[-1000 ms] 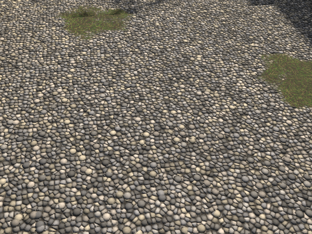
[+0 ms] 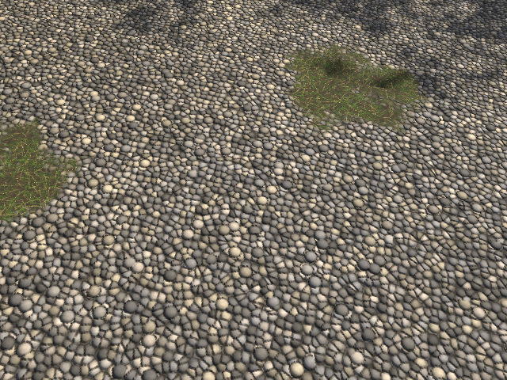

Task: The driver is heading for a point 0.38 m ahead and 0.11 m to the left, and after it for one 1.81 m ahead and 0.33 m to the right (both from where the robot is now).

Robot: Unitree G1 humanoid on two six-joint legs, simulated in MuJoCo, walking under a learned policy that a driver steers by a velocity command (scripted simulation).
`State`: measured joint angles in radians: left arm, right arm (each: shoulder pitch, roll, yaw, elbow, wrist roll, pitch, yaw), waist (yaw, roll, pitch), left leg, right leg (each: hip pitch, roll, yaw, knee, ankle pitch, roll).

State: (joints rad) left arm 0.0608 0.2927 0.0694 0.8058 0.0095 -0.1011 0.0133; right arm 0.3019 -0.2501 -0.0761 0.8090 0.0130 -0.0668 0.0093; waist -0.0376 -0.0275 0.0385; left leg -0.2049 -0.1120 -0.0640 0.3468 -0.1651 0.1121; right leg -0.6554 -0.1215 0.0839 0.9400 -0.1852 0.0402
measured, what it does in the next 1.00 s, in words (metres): walks ahead: right foot, then left foot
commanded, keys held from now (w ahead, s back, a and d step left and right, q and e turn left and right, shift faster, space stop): w+q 0.32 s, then q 0.10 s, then e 0.58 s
